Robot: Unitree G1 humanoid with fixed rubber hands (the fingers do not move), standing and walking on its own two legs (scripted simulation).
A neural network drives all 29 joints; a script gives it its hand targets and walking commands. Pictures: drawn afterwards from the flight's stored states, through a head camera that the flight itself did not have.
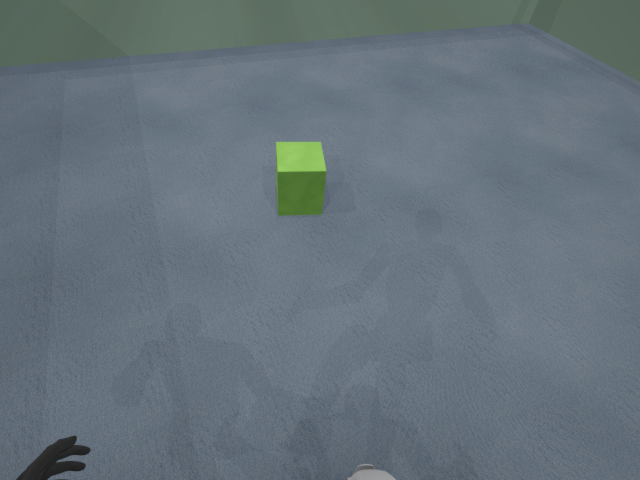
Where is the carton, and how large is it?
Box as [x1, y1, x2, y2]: [276, 142, 325, 215]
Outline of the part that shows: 276,142 276,183 278,215 321,214 325,179 325,166 320,142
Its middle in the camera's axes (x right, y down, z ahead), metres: -0.09 -0.26 +1.75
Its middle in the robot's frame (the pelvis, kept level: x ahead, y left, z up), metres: +1.43 -0.04 -0.65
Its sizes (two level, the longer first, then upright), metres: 0.210 0.200 0.250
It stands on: the floor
